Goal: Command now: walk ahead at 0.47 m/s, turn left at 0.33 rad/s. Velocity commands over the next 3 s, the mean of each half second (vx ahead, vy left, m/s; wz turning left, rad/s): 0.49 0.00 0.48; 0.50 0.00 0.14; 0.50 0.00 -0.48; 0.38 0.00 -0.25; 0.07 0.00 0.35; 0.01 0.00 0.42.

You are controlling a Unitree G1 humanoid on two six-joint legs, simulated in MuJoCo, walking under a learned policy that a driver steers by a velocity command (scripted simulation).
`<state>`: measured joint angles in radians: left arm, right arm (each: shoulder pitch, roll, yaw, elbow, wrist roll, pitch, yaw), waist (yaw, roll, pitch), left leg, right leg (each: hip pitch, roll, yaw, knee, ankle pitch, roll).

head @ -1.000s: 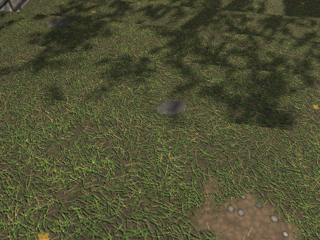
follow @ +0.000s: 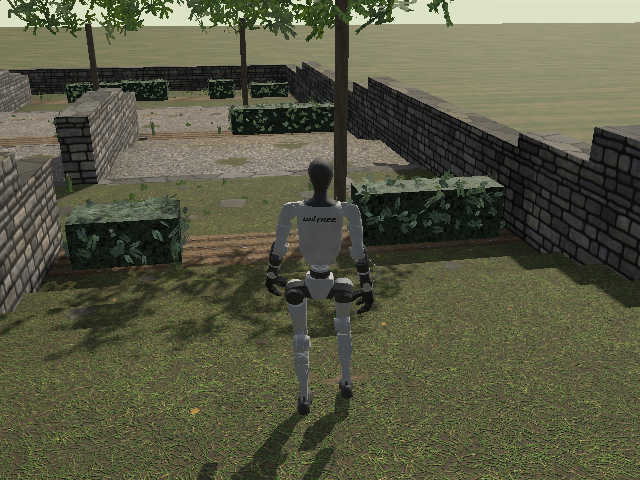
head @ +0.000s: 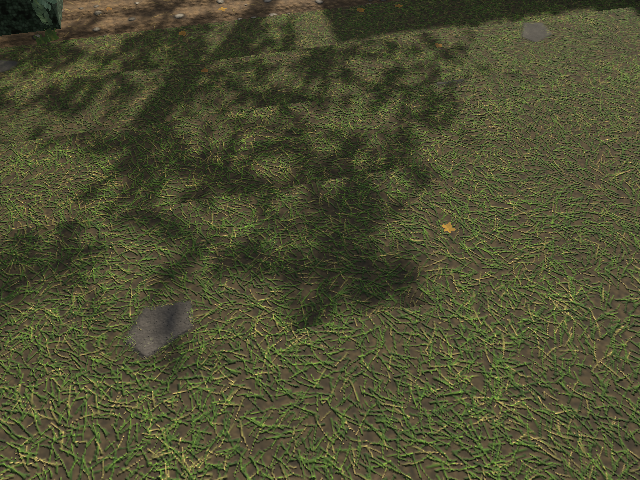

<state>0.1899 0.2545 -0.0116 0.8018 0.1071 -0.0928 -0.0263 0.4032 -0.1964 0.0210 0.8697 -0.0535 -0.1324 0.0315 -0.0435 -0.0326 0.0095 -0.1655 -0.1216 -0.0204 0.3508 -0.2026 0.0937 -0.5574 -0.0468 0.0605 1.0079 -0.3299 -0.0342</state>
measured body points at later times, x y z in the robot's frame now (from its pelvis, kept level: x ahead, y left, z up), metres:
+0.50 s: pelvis +0.28 +0.03 -0.10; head +0.29 +0.04 +0.35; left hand +0.14 +0.20 -0.24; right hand +0.53 -0.12 -0.19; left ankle +0.42 +0.18 -0.80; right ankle +0.14 -0.13 -0.74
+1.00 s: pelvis +0.61 +0.14 -0.20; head +0.62 +0.13 +0.25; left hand +0.75 +0.41 -0.28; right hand +0.66 -0.10 -0.35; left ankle +0.43 +0.18 -0.92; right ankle +0.83 +0.09 -0.89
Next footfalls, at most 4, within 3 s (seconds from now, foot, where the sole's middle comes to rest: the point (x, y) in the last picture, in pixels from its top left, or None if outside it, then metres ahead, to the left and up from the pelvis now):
0.20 right None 0.18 -0.12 -0.78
0.58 left None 0.47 0.19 -0.96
1.06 right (280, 369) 0.86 0.10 -0.96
1.60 left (204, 325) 1.12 0.35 -1.15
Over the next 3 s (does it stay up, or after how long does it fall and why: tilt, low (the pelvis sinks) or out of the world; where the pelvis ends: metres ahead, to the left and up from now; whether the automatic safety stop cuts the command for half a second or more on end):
stays up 1.30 0.25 -0.36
